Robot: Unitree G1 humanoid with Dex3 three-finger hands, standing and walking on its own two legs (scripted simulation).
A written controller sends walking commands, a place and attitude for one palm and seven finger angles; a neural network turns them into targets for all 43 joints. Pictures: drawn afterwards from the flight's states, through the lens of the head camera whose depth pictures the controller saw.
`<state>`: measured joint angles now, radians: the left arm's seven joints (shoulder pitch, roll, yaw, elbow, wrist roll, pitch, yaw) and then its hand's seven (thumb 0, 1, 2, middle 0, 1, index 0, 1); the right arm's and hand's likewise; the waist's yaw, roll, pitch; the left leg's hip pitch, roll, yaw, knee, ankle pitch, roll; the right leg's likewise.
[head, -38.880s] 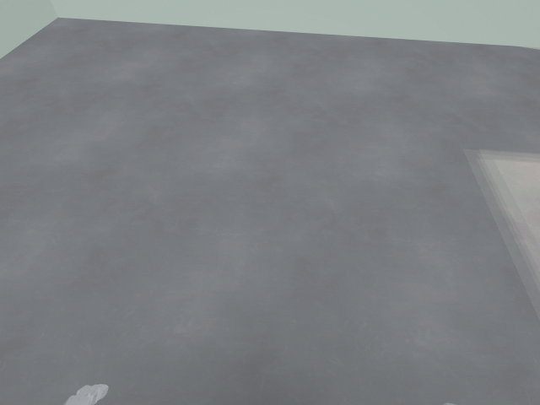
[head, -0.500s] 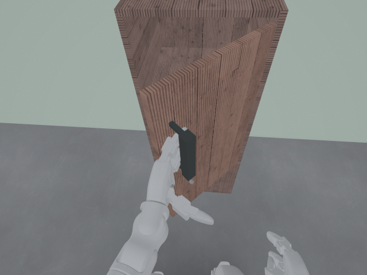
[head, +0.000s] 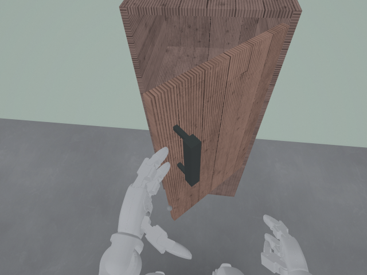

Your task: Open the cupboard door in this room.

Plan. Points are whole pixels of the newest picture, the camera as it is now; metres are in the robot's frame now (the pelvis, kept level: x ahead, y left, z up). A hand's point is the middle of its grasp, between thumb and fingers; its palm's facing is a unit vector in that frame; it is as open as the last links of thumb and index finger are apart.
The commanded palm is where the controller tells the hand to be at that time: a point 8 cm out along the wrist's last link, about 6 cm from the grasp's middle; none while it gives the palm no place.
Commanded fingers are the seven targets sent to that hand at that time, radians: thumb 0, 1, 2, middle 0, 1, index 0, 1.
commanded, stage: slide the hand sideways off the handle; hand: left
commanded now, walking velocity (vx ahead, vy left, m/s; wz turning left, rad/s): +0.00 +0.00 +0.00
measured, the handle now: (185, 156) +0.35 +0.02 +0.07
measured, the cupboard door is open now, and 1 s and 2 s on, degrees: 46 46 46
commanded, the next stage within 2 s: draw the hand back to the body in 0.34 s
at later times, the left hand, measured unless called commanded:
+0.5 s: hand (145, 225) +0.20 +0.08 +0.07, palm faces -0.12 -0.99 -0.02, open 16.4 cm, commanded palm +0.18 +0.14 +0.08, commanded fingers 0.00 -0.50 0.30 -0.15 -0.30 -0.15 -0.30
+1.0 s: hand (87, 221) +0.19 +0.16 +0.13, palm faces -0.02 -0.99 -0.17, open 16.0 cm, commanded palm +0.16 +0.22 +0.15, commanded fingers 0.00 -0.19 0.44 -0.16 -0.30 -0.16 -0.30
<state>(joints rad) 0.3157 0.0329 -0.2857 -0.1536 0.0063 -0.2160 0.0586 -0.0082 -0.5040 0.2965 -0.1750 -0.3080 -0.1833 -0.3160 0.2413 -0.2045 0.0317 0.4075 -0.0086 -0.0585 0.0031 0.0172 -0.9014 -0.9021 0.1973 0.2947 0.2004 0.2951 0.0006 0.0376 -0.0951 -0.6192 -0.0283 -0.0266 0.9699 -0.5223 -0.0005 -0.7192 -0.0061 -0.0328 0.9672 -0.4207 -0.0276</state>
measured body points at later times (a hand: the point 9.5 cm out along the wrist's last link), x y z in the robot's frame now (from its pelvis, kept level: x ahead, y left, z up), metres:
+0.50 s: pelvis -0.01 +0.00 -0.01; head +0.04 -0.02 +0.43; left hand +0.20 +0.14 +0.08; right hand +0.18 -0.22 -0.08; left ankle -0.02 +0.12 -0.68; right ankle +0.04 -0.10 -0.68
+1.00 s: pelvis +0.00 +0.01 +0.01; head +0.01 +0.00 +0.46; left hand +0.19 +0.21 +0.14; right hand +0.19 -0.20 -0.04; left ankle -0.02 +0.12 -0.68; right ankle +0.03 -0.10 -0.68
